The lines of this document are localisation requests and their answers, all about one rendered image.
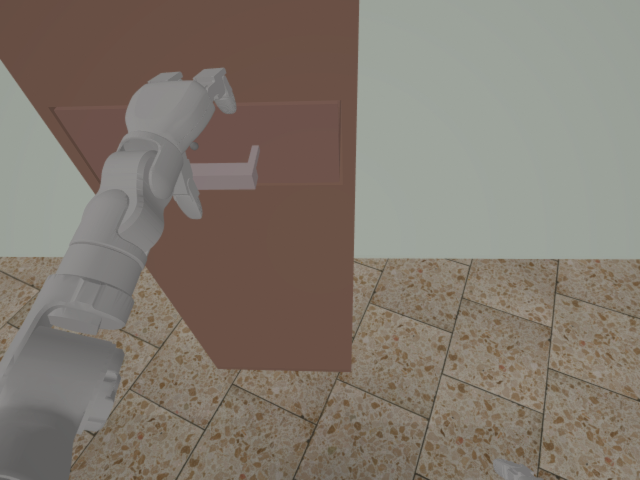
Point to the robot right hand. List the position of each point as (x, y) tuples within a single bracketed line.
[(513, 471)]

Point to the robot left forearm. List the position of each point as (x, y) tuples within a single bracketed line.
[(93, 285)]

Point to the robot left hand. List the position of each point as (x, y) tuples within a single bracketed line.
[(179, 110)]

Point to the drawer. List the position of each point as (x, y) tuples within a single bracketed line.
[(299, 141)]

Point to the cabinet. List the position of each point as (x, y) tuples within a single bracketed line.
[(264, 280)]

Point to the robot left upper arm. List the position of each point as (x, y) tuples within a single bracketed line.
[(61, 384)]

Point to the handle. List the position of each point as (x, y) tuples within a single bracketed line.
[(227, 176)]

